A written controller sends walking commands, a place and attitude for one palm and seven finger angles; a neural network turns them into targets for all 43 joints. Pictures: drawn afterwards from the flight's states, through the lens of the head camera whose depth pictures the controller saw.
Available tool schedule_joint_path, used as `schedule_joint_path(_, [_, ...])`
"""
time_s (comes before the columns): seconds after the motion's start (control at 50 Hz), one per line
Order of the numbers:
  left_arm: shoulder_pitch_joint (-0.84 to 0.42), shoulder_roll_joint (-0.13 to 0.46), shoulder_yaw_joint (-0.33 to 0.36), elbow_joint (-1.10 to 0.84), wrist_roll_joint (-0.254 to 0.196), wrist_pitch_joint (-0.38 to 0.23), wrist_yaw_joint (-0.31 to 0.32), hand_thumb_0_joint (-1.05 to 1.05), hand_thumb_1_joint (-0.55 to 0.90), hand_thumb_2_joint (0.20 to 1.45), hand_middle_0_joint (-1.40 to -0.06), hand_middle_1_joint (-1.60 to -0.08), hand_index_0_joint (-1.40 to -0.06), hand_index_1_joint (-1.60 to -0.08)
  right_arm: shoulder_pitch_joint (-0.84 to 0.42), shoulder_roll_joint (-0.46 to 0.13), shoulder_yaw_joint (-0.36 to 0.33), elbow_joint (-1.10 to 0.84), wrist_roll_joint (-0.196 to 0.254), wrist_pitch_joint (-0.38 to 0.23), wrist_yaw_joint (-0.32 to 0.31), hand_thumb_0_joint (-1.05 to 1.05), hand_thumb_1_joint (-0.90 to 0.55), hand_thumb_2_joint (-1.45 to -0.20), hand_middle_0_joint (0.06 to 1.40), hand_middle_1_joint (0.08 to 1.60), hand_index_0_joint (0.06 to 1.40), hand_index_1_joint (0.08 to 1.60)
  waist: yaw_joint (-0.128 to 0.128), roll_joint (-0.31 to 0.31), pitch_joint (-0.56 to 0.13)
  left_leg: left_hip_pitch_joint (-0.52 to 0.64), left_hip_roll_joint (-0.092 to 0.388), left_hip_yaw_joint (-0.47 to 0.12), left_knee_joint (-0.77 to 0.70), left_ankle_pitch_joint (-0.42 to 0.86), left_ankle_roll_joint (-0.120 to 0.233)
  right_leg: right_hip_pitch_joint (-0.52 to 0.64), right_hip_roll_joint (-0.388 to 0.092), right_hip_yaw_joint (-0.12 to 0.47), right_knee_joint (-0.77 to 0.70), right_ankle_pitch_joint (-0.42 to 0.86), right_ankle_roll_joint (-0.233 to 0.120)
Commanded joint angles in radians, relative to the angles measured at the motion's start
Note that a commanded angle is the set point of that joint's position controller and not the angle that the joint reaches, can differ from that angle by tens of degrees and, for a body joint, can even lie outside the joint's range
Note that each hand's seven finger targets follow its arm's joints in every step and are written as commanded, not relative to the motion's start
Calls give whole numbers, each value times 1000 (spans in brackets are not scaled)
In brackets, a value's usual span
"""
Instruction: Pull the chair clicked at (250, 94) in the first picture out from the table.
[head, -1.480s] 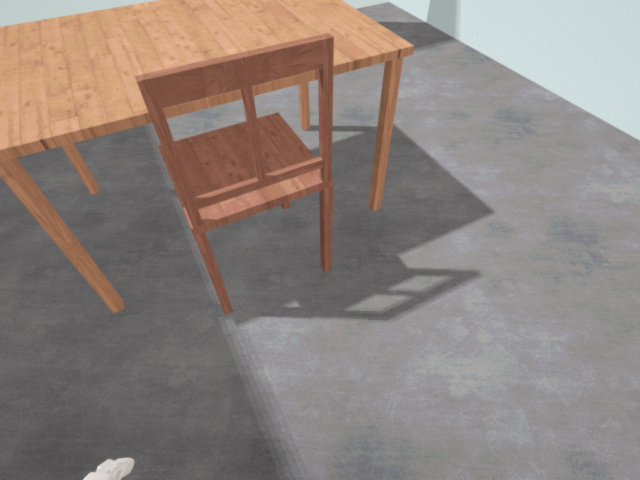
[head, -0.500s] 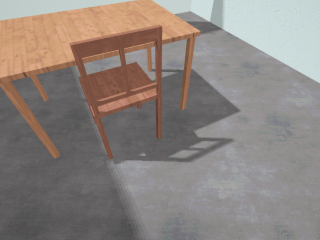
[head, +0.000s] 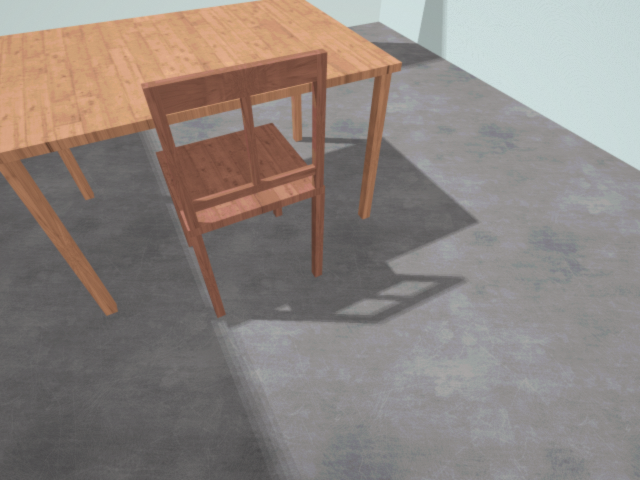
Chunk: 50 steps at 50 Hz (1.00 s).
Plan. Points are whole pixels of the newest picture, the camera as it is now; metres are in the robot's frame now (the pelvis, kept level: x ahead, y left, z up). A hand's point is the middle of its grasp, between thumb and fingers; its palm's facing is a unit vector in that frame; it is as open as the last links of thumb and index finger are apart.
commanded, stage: look at it before walking up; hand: left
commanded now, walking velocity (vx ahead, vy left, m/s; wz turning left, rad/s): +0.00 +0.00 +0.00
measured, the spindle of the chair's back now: (251, 143) +0.91 +0.23 -0.10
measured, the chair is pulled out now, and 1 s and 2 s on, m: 0.00 0.00 0.00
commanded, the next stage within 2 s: walk to a spot facing it in 0.16 s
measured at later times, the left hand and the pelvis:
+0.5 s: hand out of the picture +0.06 +0.23 -0.17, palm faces -0.07 -0.95 -0.30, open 7.4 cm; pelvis -0.01 +0.00 -0.01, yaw -5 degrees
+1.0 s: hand out of the picture +0.05 +0.14 -0.15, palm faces -0.22 -0.95 -0.24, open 7.4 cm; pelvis +0.01 -0.04 +0.00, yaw -19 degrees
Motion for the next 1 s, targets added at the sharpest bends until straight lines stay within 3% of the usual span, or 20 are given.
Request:
schedule_joint_path(0.0, [-37,193,38,-66,0,-25,16,0,900,900,-200,-300,-200,-300,-41,-193,-34,-57,-1,-25,-10,0,-900,-900,200,300,200,300,3,3,-38,19,99,-90,-56,130,42,-17,-123,103,-65,135,-14])
schedule_joint_path(0.14, [-37,199,38,-66,1,-27,16,0,900,900,-200,-300,-200,-300,-45,-199,-35,-58,-1,-28,-9,0,-900,-900,200,300,200,300,3,9,-56,30,99,-88,-57,144,42,-2,-128,99,-69,149,-11])
schedule_joint_path(0.28, [-43,198,42,-74,2,-20,13,0,900,900,-200,-300,-200,-300,-42,-198,-38,-61,-3,-26,-11,0,-900,-900,200,300,200,300,-1,4,-28,33,103,-75,-50,115,40,-40,-121,119,-68,136,-15])
schedule_joint_path(0.34, [13,106,32,-76,1,10,18,0,900,900,-200,-300,-200,-300,23,-92,-27,-63,-4,-5,-17,0,-900,-900,200,300,200,300,-5,3,-26,32,107,-27,9,119,22,-88,-114,137,-6,203,-5])
schedule_joint_path(0.38, [24,111,41,-99,3,22,16,0,900,900,-200,-300,-200,-300,34,-103,-40,-87,-4,4,-22,0,-900,-900,200,300,200,300,-6,5,-30,35,120,-12,35,114,25,-121,-104,142,41,221,-7])
schedule_joint_path(0.48, [51,87,60,-156,7,39,2,0,900,900,-200,-300,-200,-300,28,-135,-75,-154,-7,14,-27,0,-900,-900,200,300,200,300,1,94,-29,14,221,-51,26,92,80,-219,-31,94,239,120,8])
schedule_joint_path(0.52, [68,59,65,-174,8,48,-2,0,900,900,-200,-300,-200,-300,19,-141,-86,-171,-7,11,-25,0,-900,-900,200,300,200,300,11,167,-22,-13,314,-88,-10,171,147,-251,-9,33,421,-165,22])
schedule_joint_path(0.56, [90,35,75,-189,7,52,-7,0,900,900,-200,-300,-200,-300,-9,-127,-93,-197,-11,7,-24,0,-900,-900,200,300,200,300,23,205,-19,-47,355,-64,1,256,185,-239,-46,12,499,-298,26])
schedule_joint_path(0.58, [118,29,79,-190,7,50,-10,0,900,900,-200,-300,-200,-300,-30,-123,-96,-206,-13,8,-24,0,-900,-900,200,300,200,300,40,196,-19,-81,350,-24,49,263,168,-190,-66,11,448,-281,21])
schedule_joint_path(0.6, [163,32,83,-180,10,46,-13,0,900,900,-200,-300,-200,-300,-50,-123,-98,-214,-12,11,-23,0,-900,-900,200,300,200,300,65,147,-38,-107,318,20,131,232,135,-130,-58,-4,362,-197,19])
schedule_joint_path(0.62, [224,45,93,-167,14,38,-12,0,900,900,-200,-300,-200,-300,-64,-110,-99,-221,-9,18,-21,0,-900,-900,200,300,200,300,100,53,-29,-179,255,80,293,130,75,-45,-70,19,190,-18,19])
schedule_joint_path(0.64, [260,138,111,-164,29,21,-2,0,900,900,-200,-300,-200,-300,-20,-30,-86,-237,-3,29,-13,0,-900,-900,200,300,200,300,95,-305,-42,-357,87,164,560,-275,-11,25,-246,350,-46,72,-24])
schedule_joint_path(0.66, [270,188,115,-175,17,21,10,0,900,900,-200,-300,-200,-300,-38,-6,-78,-266,-7,35,-10,0,-900,-900,200,300,200,300,95,-378,-12,-466,7,57,744,-429,-26,-22,-367,600,-159,79,-96])
schedule_joint_path(0.68, [241,160,117,-183,7,21,17,0,900,900,-200,-300,-200,-300,-14,-39,-85,-255,-8,39,-8,0,-900,-900,200,300,200,300,69,-264,-14,-469,41,-30,802,-339,-9,-27,-340,543,-191,-167,-121])
schedule_joint_path(0.7, [202,129,117,-196,6,18,19,0,900,900,-200,-300,-200,-300,-36,-42,-88,-250,-9,37,-2,0,-900,-900,200,300,200,300,64,-246,29,-497,58,-37,823,-273,-5,-67,-294,553,-224,-326,-87])
schedule_joint_path(0.72, [168,99,109,-203,4,11,16,0,900,900,-200,-300,-200,-300,-42,-45,-90,-241,-10,30,2,0,-900,-900,200,300,200,300,44,-146,54,-499,71,-50,836,-184,-10,-81,-268,524,-214,-347,-86])
schedule_joint_path(0.74, [154,77,102,-206,1,-2,13,0,900,900,-200,-300,-200,-300,-29,-42,-92,-234,-16,23,7,0,-900,-900,200,300,200,300,32,-101,55,-489,79,-47,820,-119,-16,-75,-243,464,-201,-286,-86])
schedule_joint_path(0.78, [204,60,101,-194,0,-22,8,0,900,900,-200,-300,-200,-300,-19,-22,-92,-227,-20,17,12,0,-900,-900,200,300,200,300,34,-49,18,-492,73,-35,795,-75,-27,-18,-220,427,-183,-197,-109])
schedule_joint_path(0.86, [280,44,104,-168,2,-39,3,0,900,900,-200,-300,-200,-300,-12,0,-92,-228,-23,7,15,0,-900,-900,200,300,200,300,45,-68,-19,-547,69,-34,771,-37,-43,73,-194,408,-180,-184,-124])
schedule_joint_path(0.98, [346,15,100,-149,7,-54,3,0,900,900,-200,-300,-200,-300,-74,10,-89,-268,-22,-7,16,0,-900,-900,200,300,200,300,63,-105,14,-605,75,-39,703,-22,-58,102,-189,449,-184,-116,-153])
